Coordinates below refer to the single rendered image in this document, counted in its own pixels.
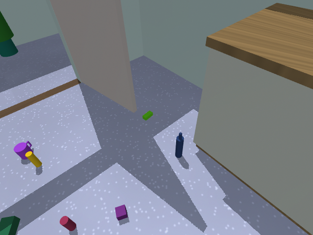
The potted plant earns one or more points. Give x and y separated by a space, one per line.
7 47

